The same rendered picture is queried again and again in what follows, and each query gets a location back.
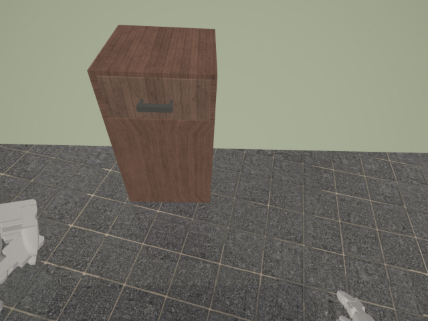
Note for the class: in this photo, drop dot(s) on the left robot hand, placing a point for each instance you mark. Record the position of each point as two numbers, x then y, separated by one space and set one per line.
19 228

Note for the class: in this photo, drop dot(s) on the drawer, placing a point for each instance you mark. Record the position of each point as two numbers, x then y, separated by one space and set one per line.
121 95

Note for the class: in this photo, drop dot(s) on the handle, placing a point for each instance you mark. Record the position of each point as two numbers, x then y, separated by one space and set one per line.
166 108

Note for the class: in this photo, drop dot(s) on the cabinet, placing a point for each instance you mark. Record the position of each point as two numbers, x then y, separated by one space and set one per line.
161 160

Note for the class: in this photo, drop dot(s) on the right robot hand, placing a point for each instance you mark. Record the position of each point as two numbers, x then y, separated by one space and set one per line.
355 308

